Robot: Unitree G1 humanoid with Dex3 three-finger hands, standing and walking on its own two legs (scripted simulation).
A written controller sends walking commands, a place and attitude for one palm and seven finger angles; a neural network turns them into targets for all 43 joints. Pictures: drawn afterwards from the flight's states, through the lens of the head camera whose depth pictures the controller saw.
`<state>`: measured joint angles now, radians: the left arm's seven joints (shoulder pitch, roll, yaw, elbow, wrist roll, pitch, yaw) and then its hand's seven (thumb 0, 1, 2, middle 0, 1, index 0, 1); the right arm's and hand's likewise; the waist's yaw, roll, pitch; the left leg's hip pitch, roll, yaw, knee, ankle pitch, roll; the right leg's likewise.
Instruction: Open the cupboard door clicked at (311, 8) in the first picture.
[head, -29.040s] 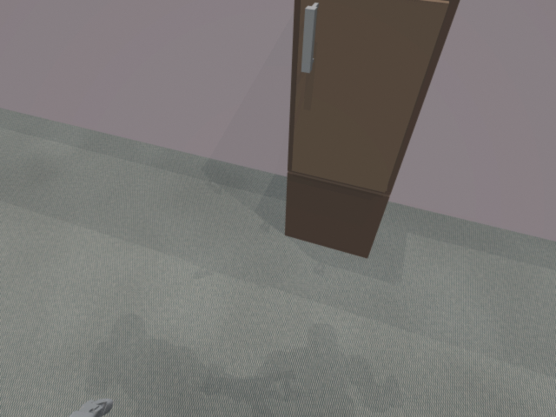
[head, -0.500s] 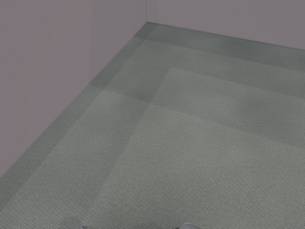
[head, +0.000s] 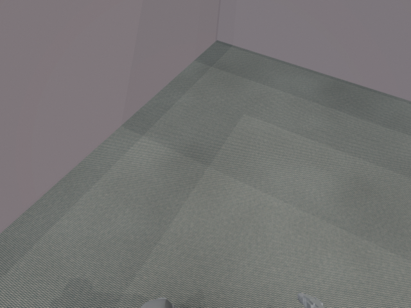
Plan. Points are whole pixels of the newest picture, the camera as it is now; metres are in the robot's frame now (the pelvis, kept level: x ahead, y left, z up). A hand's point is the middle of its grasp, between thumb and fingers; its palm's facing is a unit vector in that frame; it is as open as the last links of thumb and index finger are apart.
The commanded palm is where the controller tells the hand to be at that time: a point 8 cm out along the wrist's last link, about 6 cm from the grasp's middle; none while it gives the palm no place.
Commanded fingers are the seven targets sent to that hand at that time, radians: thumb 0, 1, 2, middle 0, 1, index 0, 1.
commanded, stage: turn to face it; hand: left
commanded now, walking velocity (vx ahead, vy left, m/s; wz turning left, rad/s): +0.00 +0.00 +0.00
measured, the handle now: out of the picture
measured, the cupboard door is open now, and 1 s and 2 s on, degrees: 54 54 54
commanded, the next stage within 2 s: none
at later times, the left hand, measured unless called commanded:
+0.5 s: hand (141, 280) +0.19 +0.15 -0.14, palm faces +0.27 -0.94 -0.22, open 7.3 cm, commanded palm none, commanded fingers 0.00 0.90 0.90 -0.20 -0.30 -0.20 -0.30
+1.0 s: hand (126, 292) +0.17 +0.18 -0.14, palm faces +0.54 -0.78 -0.33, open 7.3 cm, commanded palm none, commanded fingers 0.00 0.90 0.90 -0.20 -0.30 -0.20 -0.30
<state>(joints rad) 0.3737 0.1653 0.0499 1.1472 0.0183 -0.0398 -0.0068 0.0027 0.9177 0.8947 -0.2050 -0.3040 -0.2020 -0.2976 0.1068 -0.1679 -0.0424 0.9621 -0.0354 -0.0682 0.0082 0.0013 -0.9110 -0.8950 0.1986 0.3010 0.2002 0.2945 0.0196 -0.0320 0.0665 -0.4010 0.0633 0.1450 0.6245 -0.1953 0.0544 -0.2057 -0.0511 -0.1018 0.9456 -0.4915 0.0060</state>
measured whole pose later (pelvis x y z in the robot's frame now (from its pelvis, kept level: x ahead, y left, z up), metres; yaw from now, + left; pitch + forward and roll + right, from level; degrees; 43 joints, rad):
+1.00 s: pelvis +0.20 -0.07 +0.00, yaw +34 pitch +1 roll +1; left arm 0.16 0.24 0.07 0.87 0.03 0.01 0.01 0.00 0.91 0.89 -0.20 -0.30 -0.20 -0.30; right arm 0.15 -0.26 -0.08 0.90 -0.02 0.07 0.01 0.01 -0.91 -0.89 0.20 0.30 0.21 0.30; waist -0.01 0.04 0.09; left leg -0.44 -0.01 -0.07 0.77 -0.41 -0.04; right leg -0.31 -0.06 -0.06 0.63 -0.35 0.02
